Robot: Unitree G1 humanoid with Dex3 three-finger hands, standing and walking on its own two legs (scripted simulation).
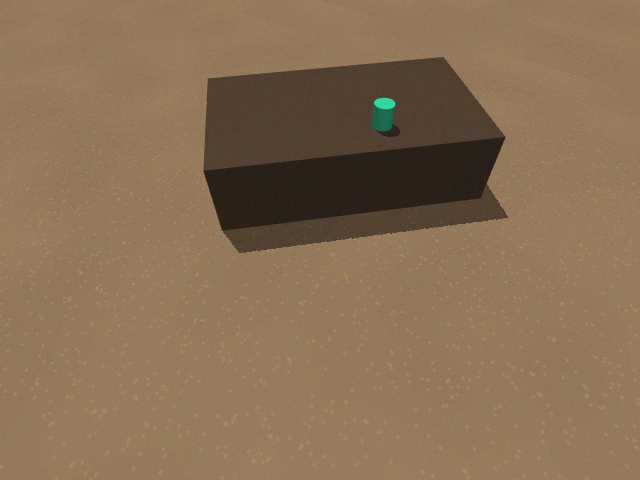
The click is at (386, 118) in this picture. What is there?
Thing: squat round
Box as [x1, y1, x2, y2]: [372, 98, 395, 130]
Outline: 379,98 374,101 372,126 377,130 387,130 391,127 395,104 394,101 391,99
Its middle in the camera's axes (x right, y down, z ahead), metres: +0.25 -0.52 +1.56
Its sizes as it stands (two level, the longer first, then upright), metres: 0.083 0.083 0.099
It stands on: a support 0.33 m high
